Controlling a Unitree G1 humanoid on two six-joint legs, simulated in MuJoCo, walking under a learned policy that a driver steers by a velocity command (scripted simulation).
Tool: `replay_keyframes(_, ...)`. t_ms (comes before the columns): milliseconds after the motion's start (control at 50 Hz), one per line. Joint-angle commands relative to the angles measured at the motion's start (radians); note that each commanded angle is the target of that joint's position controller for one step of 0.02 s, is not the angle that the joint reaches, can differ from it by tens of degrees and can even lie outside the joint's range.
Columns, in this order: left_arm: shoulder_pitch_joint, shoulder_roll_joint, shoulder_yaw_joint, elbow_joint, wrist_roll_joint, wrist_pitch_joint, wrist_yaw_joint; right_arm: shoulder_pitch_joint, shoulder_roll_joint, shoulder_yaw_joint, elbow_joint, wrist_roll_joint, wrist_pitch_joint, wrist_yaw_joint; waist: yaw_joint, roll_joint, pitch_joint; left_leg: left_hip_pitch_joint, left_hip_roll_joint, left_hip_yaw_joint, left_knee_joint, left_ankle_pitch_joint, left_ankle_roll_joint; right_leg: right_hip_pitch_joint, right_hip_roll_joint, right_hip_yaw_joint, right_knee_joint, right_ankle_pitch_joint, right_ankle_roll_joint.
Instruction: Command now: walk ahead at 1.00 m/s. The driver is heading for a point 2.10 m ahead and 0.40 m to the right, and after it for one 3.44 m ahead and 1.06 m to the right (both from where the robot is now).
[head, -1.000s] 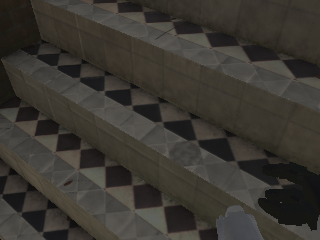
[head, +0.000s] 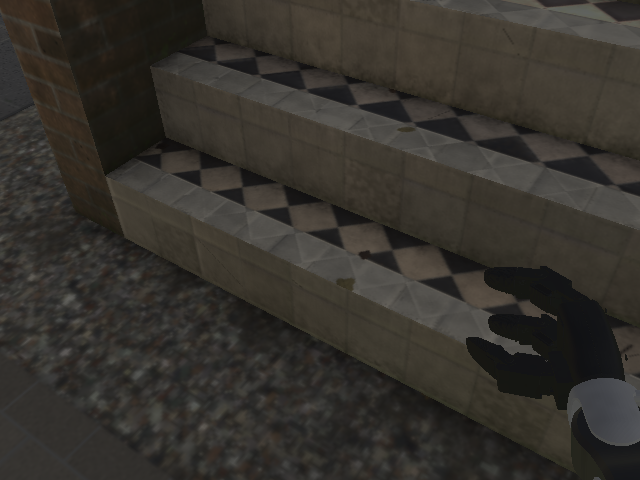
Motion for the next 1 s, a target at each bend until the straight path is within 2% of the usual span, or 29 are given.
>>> replay_keyframes(20, -0.586, 0.160, 0.039, -0.275, 0.022, -0.058, 0.015, 0.091, -0.176, -0.043, -0.069, 0.013, 0.013, 0.048, -0.308, 0.010, 0.158, 0.069, 0.077, 0.098, 0.173, 0.268, -0.051, -0.385, -0.209, 0.942, -1.082, -0.438, -0.022)
replay_keyframes(40, -0.525, 0.173, 0.053, -0.263, 0.017, -0.066, 0.038, 0.147, -0.221, -0.064, -0.041, 0.045, 0.037, 0.071, -0.275, 0.085, 0.021, 0.290, 0.087, 0.172, 0.096, 0.285, -0.074, -0.336, -0.170, 0.724, -1.004, -0.203, -0.026)
replay_keyframes(60, -0.416, 0.164, 0.054, -0.220, 0.010, -0.066, 0.051, 0.129, -0.191, -0.053, -0.045, 0.074, 0.053, 0.085, -0.224, 0.070, -0.047, 0.448, 0.080, 0.218, 0.011, 0.267, -0.097, -0.279, -0.126, 0.550, -0.977, -0.030, -0.021)
replay_keyframes(120, -0.188, 0.109, 0.067, -0.149, 0.003, -0.028, 0.045, -0.017, -0.057, 0.023, -0.120, 0.140, 0.054, 0.111, -0.092, -0.052, 0.018, 0.623, 0.064, 0.290, -0.726, 0.034, -0.102, 0.018, -0.020, 0.229, -0.966, 0.303, 0.016)
replay_keyframes(140, -0.151, 0.137, 0.088, -0.138, 0.003, -0.013, 0.040, 0.004, -0.051, 0.023, -0.126, 0.158, 0.048, 0.122, -0.082, -0.173, 0.001, 0.711, 0.023, 0.290, -0.902, -0.029, -0.087, 0.077, -0.025, 0.240, -1.002, 0.335, 0.013)
replay_keyframes(160, -0.148, 0.156, 0.102, -0.140, 0.003, 0.001, 0.029, 0.083, -0.086, 0.009, -0.106, 0.160, 0.044, 0.123, -0.099, -0.261, -0.003, 0.791, 0.025, 0.265, -1.060, -0.041, -0.044, 0.118, -0.036, 0.241, -1.009, 0.389, 0.020)
replay_keyframes(180, -0.149, 0.146, 0.106, -0.148, 0.000, 0.005, 0.017, 0.202, -0.107, -0.001, -0.054, 0.131, 0.040, 0.115, -0.128, -0.224, -0.005, 0.885, 0.008, 0.317, -1.244, 0.011, -0.005, 0.142, -0.017, 0.206, -0.962, 0.403, 0.042)
replay_keyframes(200, -0.140, 0.092, 0.098, -0.157, -0.007, 0.004, 0.010, 0.329, -0.088, 0.002, 0.012, 0.088, 0.035, 0.099, -0.158, -0.071, 0.015, 0.984, -0.002, 0.370, -1.427, 0.041, 0.016, 0.121, 0.044, 0.139, -0.809, 0.394, 0.076)
replay_keyframes(220, -0.123, 0.006, 0.081, -0.163, -0.021, 0.003, 0.016, 0.297, -0.051, 0.024, 0.023, 0.076, 0.010, 0.099, -0.124, 0.123, 0.057, 1.061, 0.115, 0.192, -1.324, 0.000, 0.026, -0.133, 0.072, 0.148, -0.522, 0.209, 0.053)
replay_keyframes(240, -0.174, -0.093, 0.045, -0.222, -0.009, -0.015, 0.021, 0.323, -0.041, 0.057, 0.008, 0.081, -0.010, 0.109, -0.102, 0.204, 0.014, 1.160, 0.275, 0.061, -1.017, 0.337, 0.007, -0.435, 0.093, 0.186, -0.323, 0.019, 0.044)
replay_keyframes(260, -0.390, 0.033, 0.064, -0.286, 0.002, -0.033, 0.025, 0.393, -0.304, -0.052, 0.054, 0.063, -0.012, 0.080, -0.238, 0.384, -0.071, 1.047, 0.472, -0.308, -1.350, -0.241, 0.095, -0.573, 0.027, 0.191, -0.290, 0.316, 0.072)
replay_keyframes(280, -0.425, 0.113, 0.097, -0.297, 0.008, -0.043, 0.025, 0.318, -0.311, -0.060, 0.025, 0.038, -0.030, 0.064, -0.173, 0.186, 0.012, 0.917, 0.488, -0.409, -1.448, -0.363, 0.130, -0.581, 0.030, 0.284, -0.175, 0.486, 0.103)
replay_keyframes(300, -0.381, 0.128, 0.102, -0.258, 0.019, -0.053, 0.012, 0.221, -0.268, -0.042, -0.001, 0.025, -0.050, 0.059, -0.108, 0.101, -0.002, 0.850, 0.423, -0.321, -1.431, -0.249, 0.102, -0.524, 0.043, 0.301, -0.098, 0.590, 0.117)
replay_keyframes(320, -0.289, 0.126, 0.098, -0.208, 0.019, -0.053, 0.005, 0.175, -0.232, -0.028, -0.015, 0.017, -0.067, 0.064, -0.062, 0.073, -0.046, 0.803, 0.359, -0.213, -1.410, -0.134, 0.077, -0.440, 0.050, 0.291, -0.049, 0.632, 0.138)
replay_keyframes(360, -0.217, 0.141, 0.099, -0.177, 0.027, -0.035, -0.010, 0.153, -0.228, -0.023, -0.012, 0.040, -0.079, 0.067, -0.028, 0.070, -0.067, 0.654, 0.296, -0.082, -1.424, -0.064, 0.079, -0.283, 0.040, 0.226, 0.025, 0.647, 0.169)
replay_keyframes(400, -0.229, 0.146, 0.096, -0.171, 0.017, -0.026, -0.017, 0.227, -0.235, -0.022, 0.002, 0.052, -0.082, 0.085, -0.062, 0.050, -0.051, 0.653, 0.279, -0.054, -1.430, -0.052, 0.092, -0.276, 0.033, 0.203, 0.041, 0.641, 0.173)
replay_keyframes(460, -0.303, 0.131, 0.079, -0.194, 0.019, -0.023, -0.015, 0.379, -0.276, -0.037, 0.034, 0.054, -0.081, 0.081, -0.138, 0.042, -0.028, 0.775, 0.306, -0.056, -1.443, -0.077, 0.125, -0.351, -0.001, 0.191, -0.041, 0.627, 0.170)
replay_keyframes(540, -0.361, 0.138, 0.065, -0.215, 0.022, -0.029, -0.022, 0.460, -0.289, -0.043, 0.039, 0.060, -0.079, 0.075, -0.189, 0.109, -0.034, 0.824, 0.320, -0.019, -1.462, -0.100, 0.141, -0.264, -0.063, 0.121, -0.271, 0.556, 0.169)
replay_keyframes(560, -0.389, 0.125, 0.056, -0.225, 0.022, -0.028, -0.032, 0.481, -0.310, -0.052, 0.044, 0.070, -0.075, 0.074, -0.198, 0.135, -0.028, 0.797, 0.321, 0.004, -1.477, -0.119, 0.145, -0.199, -0.085, 0.098, -0.363, 0.531, 0.163)
replay_keyframes(620, -0.379, 0.116, 0.043, -0.202, -0.001, -0.031, -0.039, 0.450, -0.312, -0.058, 0.055, 0.067, -0.062, 0.074, -0.171, 0.149, 0.001, 0.630, 0.291, 0.069, -1.492, -0.110, 0.143, 0.080, -0.076, -0.013, -0.563, 0.398, 0.098)
replay_keyframes(660, -0.239, 0.107, 0.037, -0.131, 0.010, -0.047, -0.034, 0.415, -0.287, -0.053, 0.055, 0.073, -0.048, 0.075, -0.101, 0.046, 0.008, 0.546, 0.241, 0.124, -1.373, -0.146, 0.130, 0.279, -0.035, -0.087, -0.735, 0.432, 0.046)
replay_keyframes(680, -0.096, 0.112, 0.039, -0.065, 0.027, -0.068, -0.033, 0.412, -0.220, -0.039, 0.049, 0.064, -0.045, 0.069, -0.064, -0.068, -0.022, 0.446, 0.151, 0.202, -1.149, -0.142, 0.101, 0.448, -0.031, -0.032, -0.733, 0.384, 0.034)
replay_keyframes(700, 0.006, 0.140, 0.037, -0.039, 0.048, -0.088, -0.034, 0.320, -0.120, -0.010, -0.001, 0.053, -0.052, 0.066, -0.013, -0.241, 0.015, 0.200, 0.066, 0.280, -0.775, -0.177, 0.054, 0.515, -0.205, 0.240, -0.771, 0.176, -0.006)
replay_keyframes(720, -0.058, 0.248, 0.061, -0.077, 0.047, -0.089, -0.013, 0.307, -0.122, -0.005, -0.066, 0.071, -0.056, 0.065, -0.049, -0.326, 0.037, -0.063, -0.006, 0.214, -0.616, -0.175, 0.044, 0.568, -0.364, 0.584, -0.910, 0.018, -0.091)
replay_keyframes(740, -0.066, 0.255, 0.077, -0.091, 0.029, -0.089, 0.011, 0.229, -0.213, -0.028, -0.082, 0.041, -0.050, 0.064, -0.008, -0.181, 0.016, -0.104, 0.049, 0.098, -0.536, -0.038, 0.046, 0.519, -0.422, 0.711, -1.009, -0.125, -0.131)
replay_keyframes(780, -0.199, 0.214, 0.062, -0.106, 0.033, -0.094, 0.020, 0.323, -0.264, -0.049, -0.039, 0.046, -0.047, 0.083, -0.119, -0.123, -0.017, -0.021, 0.086, 0.088, -0.526, 0.115, 0.008, 0.454, -0.346, 0.567, -0.993, 0.017, -0.093)
replay_keyframes(840, -0.224, 0.157, 0.045, -0.092, 0.033, -0.115, 0.025, 0.391, -0.263, -0.057, 0.014, 0.047, -0.028, 0.115, -0.173, -0.132, -0.010, 0.157, 0.107, 0.152, -0.544, 0.228, -0.043, 0.295, -0.262, 0.373, -1.041, 0.158, -0.080)
replay_keyframes(960, -0.130, 0.185, 0.079, -0.015, 0.012, -0.133, 0.015, 0.295, -0.236, -0.048, 0.026, 0.079, -0.018, 0.140, -0.142, -0.117, 0.083, 0.298, 0.146, 0.192, -0.861, 0.309, -0.022, 0.338, -0.248, 0.194, -1.143, 0.335, -0.075)
replay_keyframes(1000, -0.087, 0.213, 0.091, 0.004, 0.024, -0.141, 0.010, 0.243, -0.244, -0.048, 0.017, 0.087, -0.027, 0.154, -0.121, -0.102, 0.115, 0.328, 0.147, 0.219, -0.942, 0.319, 0.018, 0.388, -0.266, 0.172, -1.174, 0.367, -0.068)
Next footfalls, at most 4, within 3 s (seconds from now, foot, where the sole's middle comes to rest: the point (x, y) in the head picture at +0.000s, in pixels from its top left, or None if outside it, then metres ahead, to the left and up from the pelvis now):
0.22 left None -0.11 0.13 -0.68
0.68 right None -0.11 -0.12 -0.68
1.12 left None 0.17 0.13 -0.68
1.54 right None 0.58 -0.06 -0.68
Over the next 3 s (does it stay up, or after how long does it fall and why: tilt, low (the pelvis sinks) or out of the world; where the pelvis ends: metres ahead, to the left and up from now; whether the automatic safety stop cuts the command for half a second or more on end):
stays up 0.84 -0.08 0.26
